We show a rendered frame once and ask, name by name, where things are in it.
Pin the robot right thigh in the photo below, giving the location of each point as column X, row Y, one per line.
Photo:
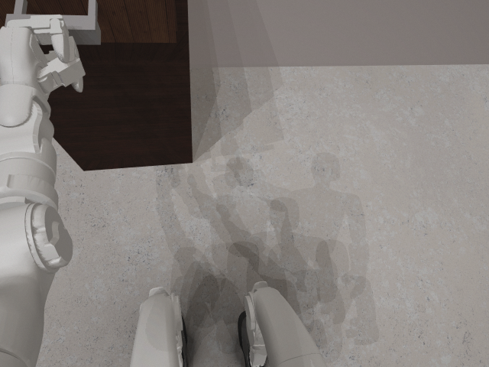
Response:
column 287, row 341

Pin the robot left upper arm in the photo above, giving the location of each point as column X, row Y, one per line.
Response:
column 34, row 245

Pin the robot left forearm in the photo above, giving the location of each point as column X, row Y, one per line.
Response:
column 28, row 160

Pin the handle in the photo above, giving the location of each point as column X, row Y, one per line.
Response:
column 84, row 28

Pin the drawer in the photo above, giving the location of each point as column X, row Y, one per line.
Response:
column 120, row 21

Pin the robot right foot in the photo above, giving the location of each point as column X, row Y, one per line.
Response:
column 243, row 339

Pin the cabinet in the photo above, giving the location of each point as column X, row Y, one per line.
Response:
column 135, row 107

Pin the left robot hand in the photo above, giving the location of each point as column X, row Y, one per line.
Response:
column 22, row 60

